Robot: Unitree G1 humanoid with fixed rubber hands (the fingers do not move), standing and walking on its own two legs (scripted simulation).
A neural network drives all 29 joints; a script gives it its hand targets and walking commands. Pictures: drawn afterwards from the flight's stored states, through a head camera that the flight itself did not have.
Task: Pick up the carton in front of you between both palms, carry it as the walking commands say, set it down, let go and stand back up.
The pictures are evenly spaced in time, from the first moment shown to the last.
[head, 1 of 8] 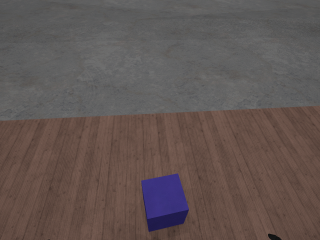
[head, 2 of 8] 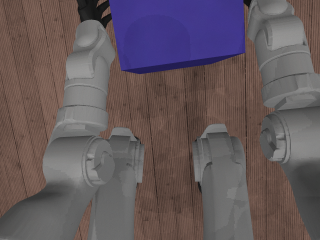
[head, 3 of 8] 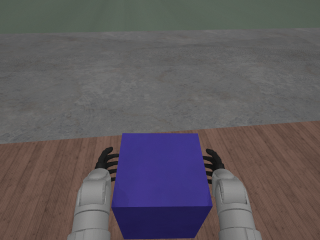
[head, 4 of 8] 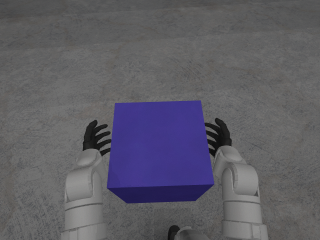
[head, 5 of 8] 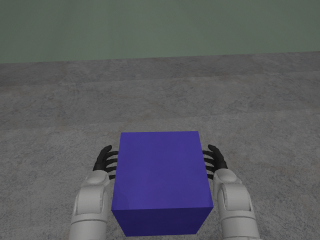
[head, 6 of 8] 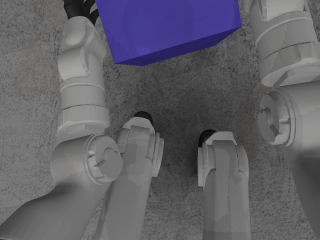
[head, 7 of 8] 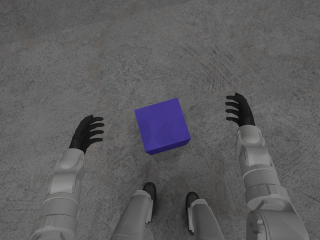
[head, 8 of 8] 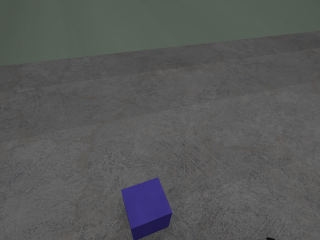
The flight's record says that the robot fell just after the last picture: no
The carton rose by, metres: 0.68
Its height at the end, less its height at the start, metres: -0.11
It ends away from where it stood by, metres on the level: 2.46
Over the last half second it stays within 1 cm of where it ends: yes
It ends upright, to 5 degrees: yes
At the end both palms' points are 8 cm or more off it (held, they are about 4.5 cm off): yes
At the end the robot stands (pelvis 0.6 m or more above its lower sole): yes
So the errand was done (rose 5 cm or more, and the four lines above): yes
